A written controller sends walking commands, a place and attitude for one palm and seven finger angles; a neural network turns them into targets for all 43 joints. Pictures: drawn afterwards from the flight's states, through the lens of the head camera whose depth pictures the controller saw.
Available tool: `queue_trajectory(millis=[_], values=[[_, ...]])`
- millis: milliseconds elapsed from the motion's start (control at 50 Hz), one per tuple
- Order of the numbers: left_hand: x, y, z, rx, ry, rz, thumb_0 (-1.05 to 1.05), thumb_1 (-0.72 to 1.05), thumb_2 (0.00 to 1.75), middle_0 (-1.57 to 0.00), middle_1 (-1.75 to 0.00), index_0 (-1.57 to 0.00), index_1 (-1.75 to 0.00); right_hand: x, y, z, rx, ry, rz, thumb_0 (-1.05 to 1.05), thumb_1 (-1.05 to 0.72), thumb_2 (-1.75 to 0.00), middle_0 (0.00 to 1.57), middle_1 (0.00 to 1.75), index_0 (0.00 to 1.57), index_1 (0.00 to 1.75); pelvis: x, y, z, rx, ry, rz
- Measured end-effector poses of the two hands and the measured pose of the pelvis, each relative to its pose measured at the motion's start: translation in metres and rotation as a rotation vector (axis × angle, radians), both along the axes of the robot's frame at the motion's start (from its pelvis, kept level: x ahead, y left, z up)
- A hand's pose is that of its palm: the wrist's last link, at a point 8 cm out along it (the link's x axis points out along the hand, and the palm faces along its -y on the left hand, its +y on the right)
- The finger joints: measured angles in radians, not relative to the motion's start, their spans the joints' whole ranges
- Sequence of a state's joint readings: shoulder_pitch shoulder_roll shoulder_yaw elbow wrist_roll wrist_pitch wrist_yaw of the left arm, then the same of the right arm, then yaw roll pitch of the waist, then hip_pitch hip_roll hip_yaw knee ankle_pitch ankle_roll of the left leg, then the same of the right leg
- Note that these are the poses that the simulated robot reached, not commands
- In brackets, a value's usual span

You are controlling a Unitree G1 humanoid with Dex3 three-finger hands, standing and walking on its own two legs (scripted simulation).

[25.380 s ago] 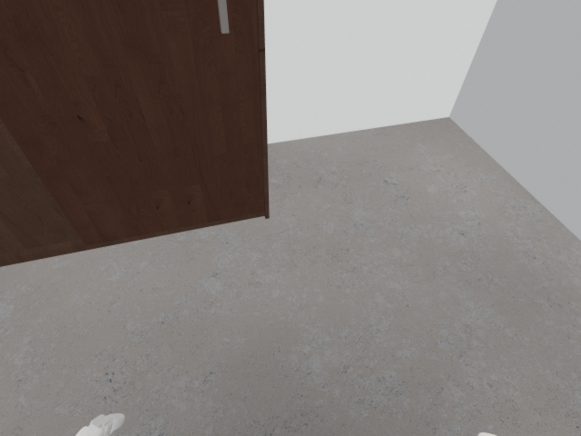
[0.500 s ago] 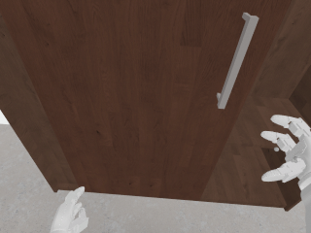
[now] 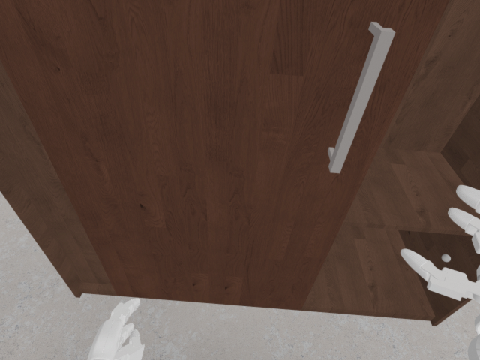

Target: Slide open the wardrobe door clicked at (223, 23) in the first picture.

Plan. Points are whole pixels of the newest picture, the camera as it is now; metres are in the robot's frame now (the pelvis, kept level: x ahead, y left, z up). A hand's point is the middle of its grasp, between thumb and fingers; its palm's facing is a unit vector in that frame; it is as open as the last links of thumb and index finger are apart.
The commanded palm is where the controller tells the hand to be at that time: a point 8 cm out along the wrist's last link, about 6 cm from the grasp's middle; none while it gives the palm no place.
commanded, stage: draw the hand back to the body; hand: right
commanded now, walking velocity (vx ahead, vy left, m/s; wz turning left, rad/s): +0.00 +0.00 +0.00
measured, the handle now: (352, 106) +0.49 -0.21 +0.23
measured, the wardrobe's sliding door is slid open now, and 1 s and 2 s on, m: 0.57 0.57 0.57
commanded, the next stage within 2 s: step back with the hand held close in 0.64 s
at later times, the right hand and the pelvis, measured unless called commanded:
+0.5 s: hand (455, 274) +0.19 -0.27 +0.16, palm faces +0.48 +0.81 -0.34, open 7.6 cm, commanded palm +0.14 -0.30 +0.17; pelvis +0.01 +0.00 +0.00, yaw +0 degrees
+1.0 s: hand (448, 273) +0.19 -0.26 +0.16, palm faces +0.39 +0.81 -0.43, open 7.4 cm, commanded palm +0.13 -0.30 +0.17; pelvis -0.01 +0.00 +0.00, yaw +0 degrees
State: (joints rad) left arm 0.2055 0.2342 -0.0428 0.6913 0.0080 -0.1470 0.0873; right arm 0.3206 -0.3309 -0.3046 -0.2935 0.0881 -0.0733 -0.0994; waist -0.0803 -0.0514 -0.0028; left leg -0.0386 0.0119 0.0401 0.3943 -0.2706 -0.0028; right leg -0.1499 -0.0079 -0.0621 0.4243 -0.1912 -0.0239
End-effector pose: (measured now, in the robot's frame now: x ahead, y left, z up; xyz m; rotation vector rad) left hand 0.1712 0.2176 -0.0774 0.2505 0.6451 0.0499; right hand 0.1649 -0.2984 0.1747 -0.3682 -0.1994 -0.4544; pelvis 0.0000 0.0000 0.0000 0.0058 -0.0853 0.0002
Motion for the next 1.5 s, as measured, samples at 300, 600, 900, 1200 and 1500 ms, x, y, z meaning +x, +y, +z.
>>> queue_trajectory(millis=[300, 600, 900, 1200, 1500], values=[[0.013, 0.002, 0.008, 0.001, -0.009, 0.014, 0.01, 0.91, 0.90, -0.20, -0.30, -0.21, -0.30, -0.015, -0.002, -0.008, -0.024, 0.077, -0.010, 0.01, -0.66, -0.78, 0.22, 0.44, 0.21, 0.44, 0.009, -0.001, 0.001, 0.001, 0.003, 0.008], [0.013, 0.001, 0.007, -0.007, -0.005, 0.004, 0.01, 0.90, 0.90, -0.20, -0.30, -0.21, -0.30, -0.017, 0.001, -0.009, -0.002, 0.071, -0.035, 0.02, -0.88, -0.89, 0.21, 0.31, 0.21, 0.31, 0.005, 0.005, 0.002, 0.000, -0.005, 0.000], [0.005, 0.012, 0.004, 0.011, 0.039, 0.035, 0.01, 0.90, 0.90, -0.20, -0.30, -0.21, -0.30, -0.014, -0.001, 0.007, -0.097, 0.031, -0.009, 0.02, -0.89, -0.89, 0.21, 0.30, 0.21, 0.30, -0.002, 0.005, 0.001, 0.019, 0.041, -0.007], [-0.038, 0.002, 0.009, 0.036, 0.064, 0.116, 0.01, 0.91, 0.90, -0.20, -0.30, -0.21, -0.30, -0.042, -0.018, 0.006, -0.177, 0.055, 0.074, 0.02, -0.89, -0.89, 0.22, 0.30, 0.21, 0.30, -0.035, -0.017, -0.003, 0.020, 0.072, 0.011], [-0.087, -0.015, -0.002, 0.057, 0.069, 0.009, 0.01, 0.90, 0.90, -0.20, -0.30, -0.21, -0.30, -0.124, -0.032, -0.002, -0.201, -0.007, -0.017, 0.02, -0.89, -0.89, 0.21, 0.30, 0.21, 0.30, -0.089, -0.019, -0.012, 0.043, 0.067, -0.086]])
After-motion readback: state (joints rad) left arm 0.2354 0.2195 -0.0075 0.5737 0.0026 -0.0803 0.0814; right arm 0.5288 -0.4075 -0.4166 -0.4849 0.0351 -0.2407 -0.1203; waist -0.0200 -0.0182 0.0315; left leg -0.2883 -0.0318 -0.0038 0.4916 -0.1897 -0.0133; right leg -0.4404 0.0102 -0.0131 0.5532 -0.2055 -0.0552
